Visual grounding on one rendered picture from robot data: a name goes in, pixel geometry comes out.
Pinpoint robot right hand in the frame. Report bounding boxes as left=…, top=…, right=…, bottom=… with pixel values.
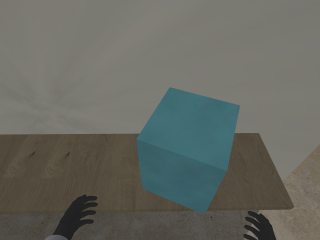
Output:
left=243, top=211, right=276, bottom=240

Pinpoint table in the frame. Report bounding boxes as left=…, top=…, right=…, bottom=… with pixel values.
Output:
left=0, top=133, right=295, bottom=214

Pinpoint robot left hand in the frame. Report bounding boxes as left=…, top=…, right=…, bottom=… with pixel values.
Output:
left=53, top=194, right=98, bottom=240

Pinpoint carton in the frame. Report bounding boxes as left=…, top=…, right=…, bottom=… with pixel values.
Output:
left=136, top=87, right=240, bottom=214

